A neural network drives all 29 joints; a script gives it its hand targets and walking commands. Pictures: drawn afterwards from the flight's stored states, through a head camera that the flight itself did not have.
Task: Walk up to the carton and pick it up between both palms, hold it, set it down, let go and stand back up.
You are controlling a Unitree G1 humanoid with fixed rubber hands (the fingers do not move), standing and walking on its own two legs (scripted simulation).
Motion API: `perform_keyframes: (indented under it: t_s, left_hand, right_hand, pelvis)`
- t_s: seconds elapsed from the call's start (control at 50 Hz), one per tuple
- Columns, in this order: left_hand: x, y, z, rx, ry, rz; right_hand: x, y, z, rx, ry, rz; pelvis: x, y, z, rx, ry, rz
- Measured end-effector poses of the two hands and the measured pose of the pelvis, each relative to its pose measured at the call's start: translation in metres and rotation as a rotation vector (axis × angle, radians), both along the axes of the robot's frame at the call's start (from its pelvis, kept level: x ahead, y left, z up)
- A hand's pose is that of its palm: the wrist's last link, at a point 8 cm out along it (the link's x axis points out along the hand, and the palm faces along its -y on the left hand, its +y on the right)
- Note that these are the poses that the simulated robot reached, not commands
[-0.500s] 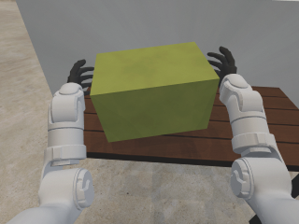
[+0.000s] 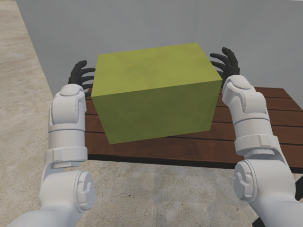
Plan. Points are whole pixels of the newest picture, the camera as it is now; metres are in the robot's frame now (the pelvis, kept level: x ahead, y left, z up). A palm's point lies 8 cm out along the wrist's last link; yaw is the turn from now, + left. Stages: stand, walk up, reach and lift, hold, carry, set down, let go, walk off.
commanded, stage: hold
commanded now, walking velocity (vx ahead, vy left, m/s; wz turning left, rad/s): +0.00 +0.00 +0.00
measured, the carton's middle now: (154, 92) +0.43 +0.00 +0.18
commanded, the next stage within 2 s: none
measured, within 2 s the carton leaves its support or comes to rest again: neither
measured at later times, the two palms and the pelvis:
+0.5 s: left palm (77, 90) +0.37 +0.19 +0.22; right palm (228, 79) +0.39 -0.19 +0.25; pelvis +0.00 +0.00 +0.00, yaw +0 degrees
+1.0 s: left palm (76, 90) +0.36 +0.19 +0.23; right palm (230, 79) +0.38 -0.19 +0.25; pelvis +0.00 +0.00 +0.00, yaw +0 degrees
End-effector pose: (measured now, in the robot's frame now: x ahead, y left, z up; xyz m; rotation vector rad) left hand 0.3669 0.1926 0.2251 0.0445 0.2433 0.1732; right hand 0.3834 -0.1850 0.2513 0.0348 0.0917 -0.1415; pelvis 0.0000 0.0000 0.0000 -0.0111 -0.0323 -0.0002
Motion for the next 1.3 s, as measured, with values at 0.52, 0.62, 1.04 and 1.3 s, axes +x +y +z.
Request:
perform_keyframes:
  t_s: [0.52, 0.62, 1.04, 1.3]
  left_hand:
    - [0.0026, 0.0002, -0.0021, 0.000, 0.004, 0.000]
    - [0.0030, 0.0017, -0.0016, -0.004, -0.001, 0.004]
    - [-0.0020, -0.0008, 0.0003, 0.002, -0.001, -0.001]
    - [0.0000, -0.0005, 0.0000, 0.002, -0.002, 0.000]
  right_hand:
    - [0.0029, 0.0000, -0.0031, -0.002, 0.004, 0.001]
    - [0.0026, 0.0022, 0.0003, -0.001, -0.005, -0.001]
    - [-0.0017, -0.0010, -0.0010, -0.005, -0.004, 0.001]
    - [0.0004, -0.0006, -0.0016, -0.005, -0.003, 0.001]
  pelvis:
    - [0.0012, 0.0001, 0.0001, 0.000, 0.002, 0.000]
    - [0.0017, 0.0002, 0.0001, 0.000, 0.002, 0.000]
    - [-0.0021, -0.0003, -0.0001, 0.000, -0.003, 0.000]
    - [-0.0006, -0.0003, 0.0000, 0.000, -0.001, 0.000]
